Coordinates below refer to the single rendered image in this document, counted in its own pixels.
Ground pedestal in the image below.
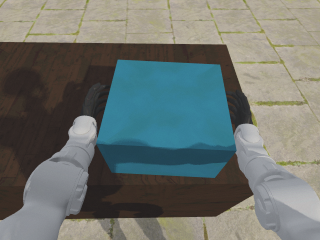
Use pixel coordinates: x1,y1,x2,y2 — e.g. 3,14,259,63
0,42,254,220

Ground right robot hand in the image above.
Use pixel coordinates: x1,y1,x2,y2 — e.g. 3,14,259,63
225,89,253,129

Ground carton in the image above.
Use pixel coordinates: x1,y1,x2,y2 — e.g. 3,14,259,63
96,59,237,178

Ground left robot forearm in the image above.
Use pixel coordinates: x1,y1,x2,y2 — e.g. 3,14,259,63
23,115,98,205

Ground left robot hand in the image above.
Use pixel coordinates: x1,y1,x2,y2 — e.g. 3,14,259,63
80,82,110,120

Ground right robot forearm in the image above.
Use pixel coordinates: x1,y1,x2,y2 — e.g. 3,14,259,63
234,123,320,206

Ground robot right upper arm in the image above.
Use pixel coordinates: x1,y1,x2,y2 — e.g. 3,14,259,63
253,178,320,240

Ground robot left upper arm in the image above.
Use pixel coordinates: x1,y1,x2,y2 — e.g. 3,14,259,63
0,160,89,240

